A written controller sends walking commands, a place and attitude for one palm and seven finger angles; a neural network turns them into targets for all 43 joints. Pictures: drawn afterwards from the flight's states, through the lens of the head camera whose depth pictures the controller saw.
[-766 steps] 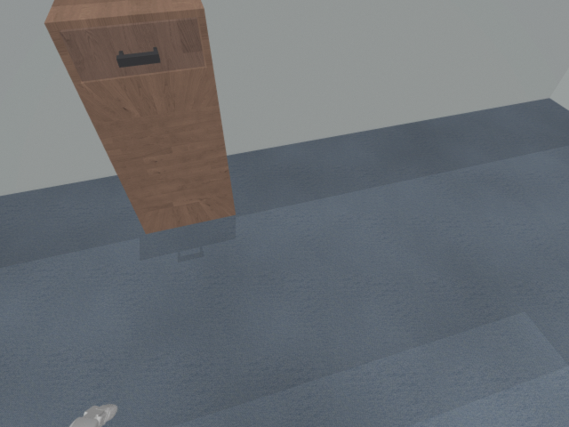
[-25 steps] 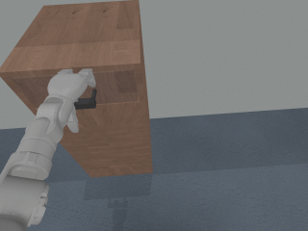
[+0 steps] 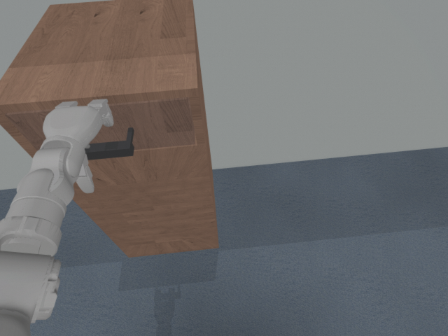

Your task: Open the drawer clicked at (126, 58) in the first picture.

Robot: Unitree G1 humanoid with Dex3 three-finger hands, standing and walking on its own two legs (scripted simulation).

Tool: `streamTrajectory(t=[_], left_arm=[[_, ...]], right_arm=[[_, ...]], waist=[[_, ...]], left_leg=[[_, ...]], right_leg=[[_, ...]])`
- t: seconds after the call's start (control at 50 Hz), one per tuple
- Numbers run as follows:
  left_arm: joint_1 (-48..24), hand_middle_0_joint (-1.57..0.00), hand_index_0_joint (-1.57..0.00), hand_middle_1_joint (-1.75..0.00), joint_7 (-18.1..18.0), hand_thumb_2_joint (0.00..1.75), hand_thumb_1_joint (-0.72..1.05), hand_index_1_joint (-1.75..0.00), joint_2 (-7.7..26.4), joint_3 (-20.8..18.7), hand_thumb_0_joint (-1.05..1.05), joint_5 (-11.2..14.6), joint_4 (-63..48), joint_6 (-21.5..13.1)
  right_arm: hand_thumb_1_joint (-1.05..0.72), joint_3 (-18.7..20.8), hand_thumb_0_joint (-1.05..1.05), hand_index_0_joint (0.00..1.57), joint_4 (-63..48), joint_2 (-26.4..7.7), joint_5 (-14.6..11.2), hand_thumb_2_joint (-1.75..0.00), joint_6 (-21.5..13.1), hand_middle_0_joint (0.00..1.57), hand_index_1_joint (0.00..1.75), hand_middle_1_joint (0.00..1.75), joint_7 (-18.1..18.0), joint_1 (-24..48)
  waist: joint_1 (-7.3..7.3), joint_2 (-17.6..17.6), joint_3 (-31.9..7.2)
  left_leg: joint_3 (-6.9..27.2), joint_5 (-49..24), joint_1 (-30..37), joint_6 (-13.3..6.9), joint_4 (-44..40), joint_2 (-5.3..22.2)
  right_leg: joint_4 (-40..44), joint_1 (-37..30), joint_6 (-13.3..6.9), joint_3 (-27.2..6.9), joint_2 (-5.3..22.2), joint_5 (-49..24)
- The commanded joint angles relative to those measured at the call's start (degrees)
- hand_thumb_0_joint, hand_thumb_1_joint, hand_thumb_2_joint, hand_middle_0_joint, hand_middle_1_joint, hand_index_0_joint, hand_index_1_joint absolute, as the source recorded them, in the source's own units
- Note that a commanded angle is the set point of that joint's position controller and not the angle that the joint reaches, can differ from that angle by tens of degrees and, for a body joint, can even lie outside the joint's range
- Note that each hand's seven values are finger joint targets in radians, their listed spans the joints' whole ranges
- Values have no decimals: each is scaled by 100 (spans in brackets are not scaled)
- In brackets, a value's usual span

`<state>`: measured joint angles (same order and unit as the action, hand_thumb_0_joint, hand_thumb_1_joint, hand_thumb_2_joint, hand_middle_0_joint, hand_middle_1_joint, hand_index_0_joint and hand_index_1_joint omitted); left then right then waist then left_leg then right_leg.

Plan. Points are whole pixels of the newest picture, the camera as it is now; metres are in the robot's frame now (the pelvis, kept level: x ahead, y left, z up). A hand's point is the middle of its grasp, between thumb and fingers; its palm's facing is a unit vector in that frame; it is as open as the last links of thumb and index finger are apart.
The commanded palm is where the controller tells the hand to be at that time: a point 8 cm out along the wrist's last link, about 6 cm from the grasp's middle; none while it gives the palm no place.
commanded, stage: move the hooked fingers above the handle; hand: left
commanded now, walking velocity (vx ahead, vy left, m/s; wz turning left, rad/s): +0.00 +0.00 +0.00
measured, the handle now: (107, 142) +0.49 +0.27 +0.04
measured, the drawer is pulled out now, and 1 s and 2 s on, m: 0.00 0.00 0.00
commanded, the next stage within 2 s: lower the fingers behind the handle in 1.34 s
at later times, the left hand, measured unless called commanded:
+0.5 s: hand (74, 142) +0.44 +0.29 +0.10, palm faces -0.04 +0.02 -1.00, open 13.7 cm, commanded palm +0.42 +0.27 +0.16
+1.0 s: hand (92, 133) +0.45 +0.25 +0.11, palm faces +0.01 +0.00 -1.00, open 13.6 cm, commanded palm +0.42 +0.28 +0.16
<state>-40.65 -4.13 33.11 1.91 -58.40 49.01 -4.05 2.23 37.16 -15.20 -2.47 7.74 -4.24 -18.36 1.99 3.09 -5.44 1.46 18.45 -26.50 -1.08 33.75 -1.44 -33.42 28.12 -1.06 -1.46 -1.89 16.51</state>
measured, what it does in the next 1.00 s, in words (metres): stands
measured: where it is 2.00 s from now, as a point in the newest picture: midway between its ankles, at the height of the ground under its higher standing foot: outside the picture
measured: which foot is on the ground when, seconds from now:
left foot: down 0.00-1.00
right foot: down 0.00-1.00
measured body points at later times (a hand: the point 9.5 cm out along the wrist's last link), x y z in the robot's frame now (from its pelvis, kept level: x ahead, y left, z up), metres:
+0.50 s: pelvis +0.00 +0.01 +0.00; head +0.05 -0.01 +0.45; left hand +0.43 +0.28 +0.16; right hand +0.08 -0.25 -0.13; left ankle -0.03 +0.11 -0.73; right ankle -0.01 -0.11 -0.73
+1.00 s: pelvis +0.00 +0.01 +0.00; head +0.05 -0.03 +0.45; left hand +0.45 +0.25 +0.16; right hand +0.08 -0.25 -0.14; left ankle -0.03 +0.11 -0.73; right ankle -0.01 -0.11 -0.73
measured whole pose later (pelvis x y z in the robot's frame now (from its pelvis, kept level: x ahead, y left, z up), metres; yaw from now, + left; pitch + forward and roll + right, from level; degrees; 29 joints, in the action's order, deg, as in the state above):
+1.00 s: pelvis +0.00 +0.01 +0.00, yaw -2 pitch +11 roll +0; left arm -41.0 -7.9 30.0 -0.1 -58.4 48.7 0.5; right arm 0.7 38.0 -14.3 -2.3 9.2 -3.5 -15.3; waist 2.0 4.4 -6.2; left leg -0.2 18.3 -25.0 -1.5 32.5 -1.5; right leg -32.8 27.4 -0.5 -3.1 -1.8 16.1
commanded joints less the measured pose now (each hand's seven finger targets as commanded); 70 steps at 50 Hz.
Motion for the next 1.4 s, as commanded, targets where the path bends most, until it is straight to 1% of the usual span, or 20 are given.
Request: streamTrajectory(t=[0.0, 0.08, 0.16, 0.3, 0.38, 0.44, 0.46, 0.52, 0.56, 0.66, 0.74, 0.8, 0.88, 0.96, 1.0, 1.08, 1.16, 1.28, 1.32, 1.38], left_arm=[[-3088, -30, -30, -120, -300, 30, -50, -120, 1234, -258, 0, 122, -1729, -406], [-3298, -30, -30, -120, -602, 30, -50, -120, 1218, -319, 0, 162, -1662, -364], [-3042, -30, -30, -120, -860, 30, -50, -120, 1939, -947, 0, 8, -990, 73], [-2339, -30, -30, -120, -726, 30, -50, -120, 2048, -1086, 0, -1, -1006, 404], [-2097, -30, -30, -120, -485, 30, -50, -120, 1809, -854, 0, -3, -948, 367], [-2092, -30, -30, -120, -197, 30, -50, -120, 1228, -291, 0, 13, -979, 276], [-2351, -30, -30, -120, -93, 30, -50, -120, 797, 103, 0, 70, -1177, 186], [-2766, -30, -30, -120, 49, 30, -50, -120, 752, 206, 0, 186, -1792, -131], [-3091, -30, -30, -120, 40, 30, -50, -120, 646, 279, 0, 291, -2049, -337], [-3217, -30, -30, -120, -536, 30, -50, -120, 1709, -778, 0, 167, -1885, -449], [-2817, -30, -30, -120, -1027, 30, -50, -120, 2007, -1135, 0, -45, -1318, 83], [-2403, -30, -30, -120, -956, 30, -50, -120, 1860, -971, 0, -101, -952, 560], [-2141, -30, -30, -120, -744, 30, -50, -120, 2150, -1174, 0, -8, -924, 728], [-1920, -30, -30, -120, -369, 30, -50, -120, 1905, -896, 0, 21, -649, 686], [-1850, -30, -30, -120, -172, 30, -50, -120, 1857, -785, 0, -22, -677, 509], [-2253, -30, -30, -120, 164, 30, -50, -120, 991, -47, 0, 154, -1562, -132], [-3076, -30, -30, -120, 86, 30, -50, -120, 809, 156, 0, 336, -2191, -621], [-3234, -30, -30, -120, -800, 30, -50, -120, 2075, -1060, 0, 122, -1717, -459], [-3091, -30, -30, -120, -1026, 30, -50, -120, 2009, -1032, 0, 29, -1368, -139], [-2557, -30, -30, -120, -1024, 30, -50, -120, 2268, -1154, 0, -92, -666, 419]], right_arm=[[-90, 362, 0, 20, -461, -784, 63, -90, -242, 20, 30, 30, -66, -210], [-90, 342, 0, 20, -338, -756, 73, -90, -259, 20, 30, 30, -10, -259], [-90, 267, 0, 20, -306, -819, 109, -90, -196, 20, 30, 30, 43, -194], [-90, 231, 0, 20, -525, -779, 71, -90, -83, 20, 30, 30, 50, 71], [-90, 237, 0, 20, -613, -818, 51, -90, -95, 20, 30, 30, 0, 114], [-90, 244, 0, 20, -639, -844, 10, -90, -124, 20, 30, 30, -25, 113], [-90, 259, 0, 20, -646, -819, 7, -90, -149, 20, 30, 30, -11, 67], [-90, 317, 0, 20, -581, -797, 64, -90, -206, 20, 30, 30, -41, -17], [-90, 330, 0, 20, -529, -761, 87, -90, -238, 20, 30, 30, -58, -104], [-90, 292, 0, 20, -373, -777, 116, -90, -227, 20, 30, 30, -20, -127], [-90, 213, 0, 20, -385, -693, 136, -90, -204, 20, 30, 30, 59, 48], [-90, 196, 0, 20, -452, -732, 115, -90, -140, 20, 30, 30, 111, 111], [-90, 181, 0, 20, -527, -774, 80, -90, -35, 20, 30, 30, 44, 230], [-90, 156, 0, 20, -605, -826, 15, -90, -7, 20, 30, 30, -77, 331], [-90, 175, 0, 20, -631, -862, 3, -90, -48, 20, 30, 30, -114, 246], [-90, 280, 0, 20, -672, -794, 29, -90, -165, 20, 30, 30, -124, 88], [-90, 336, 0, 20, -504, -753, 69, -90, -252, 20, 30, 30, -139, -90], [-90, 297, 0, 20, -304, -759, 91, -90, -275, 20, 30, 30, -77, -170], [-90, 251, 0, 20, -310, -712, 109, -90, -256, 20, 30, 30, -28, -72], [-90, 211, 0, 20, -361, -764, 108, -90, -186, 20, 30, 30, 24, 54]], waist=[[241, 32, -2033], [210, 229, -2112], [-44, 10, -2157], [-273, -289, -2161], [-170, -500, -1966], [30, -425, -1534], [193, -463, -1526], [242, -24, -1808], [346, -133, -1828], [12, 238, -2073], [-272, 333, -2191], [-304, 12, -2212], [-366, -546, -2389], [-222, -916, -1771], [-169, -769, -1646], [127, -376, -1728], [384, 50, -1654], [19, 241, -2257], [-76, 404, -2280], [-249, 162, -2374]], left_leg=[[-165, -1915, 1051, -210, -52, -54], [-96, -2111, 1051, -147, -9, -68], [-147, -2181, 589, -109, -96, -86], [-287, -2374, 483, -127, -245, -64], [-312, -2178, 484, -175, -299, -39], [-287, -1897, 630, -192, -311, -13], [-235, -1896, 804, -209, -274, 1], [-152, -1986, 1277, -205, -136, -25], [-66, -1985, 1333, -197, -73, -34], [1, -2227, 1018, -87, -8, -99], [-119, -2501, 637, -17, -62, -106], [-229, -2638, 481, -20, -123, -64], [-347, -2459, 389, -105, -275, -60], [-404, -1890, 205, -168, -431, -47], [-406, -1743, 284, -201, -421, -47], [-316, -1793, 831, -261, -239, -65], [-164, -1710, 1131, -229, -45, -95], [-90, -1962, 692, -120, 52, -156], [-156, -2128, 577, -70, 36, -156], [-293, -2257, 305, -56, -19, -125]], right_leg=[[257, -808, -98, 112, 9, -1454], [153, -666, -136, 196, -14, -1440], [75, -1089, -169, 220, -15, -1598], [112, -1682, -128, 210, 15, -2051], [220, -1645, -86, 188, 35, -1957], [334, -1149, -85, 216, 28, -1596], [385, -993, -82, 216, 27, -1478], [363, -719, -102, 170, 12, -1372], [350, -606, -104, 186, 5, -1274], [90, -736, -200, 240, -31, -1379], [-59, -1134, -223, 286, -33, -1761], [-30, -1452, -176, 290, -15, -2082], [110, -2053, -89, 183, 49, -2297], [342, -1961, -33, 141, 84, -1968], [379, -1772, -32, 128, 83, -1842], [438, -1284, -34, 87, 64, -1741], [406, -639, -76, 104, 33, -1311], [43, -894, -156, 167, -1, -1455], [-35, -1006, -172, 219, -5, -1642], [-41, -1466, -136, 186, 8, -1970]])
